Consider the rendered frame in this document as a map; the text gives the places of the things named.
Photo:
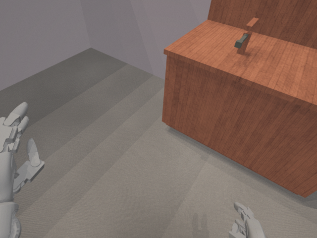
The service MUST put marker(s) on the robot left forearm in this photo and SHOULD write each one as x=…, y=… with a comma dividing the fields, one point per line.
x=10, y=226

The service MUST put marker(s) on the left robot hand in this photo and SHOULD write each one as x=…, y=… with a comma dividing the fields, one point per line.
x=11, y=129

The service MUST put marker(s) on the tap lever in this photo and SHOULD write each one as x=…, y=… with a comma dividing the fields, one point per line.
x=238, y=43

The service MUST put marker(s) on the counter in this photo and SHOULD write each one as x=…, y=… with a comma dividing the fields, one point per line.
x=256, y=105

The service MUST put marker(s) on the right robot hand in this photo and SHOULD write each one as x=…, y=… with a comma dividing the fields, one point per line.
x=252, y=227

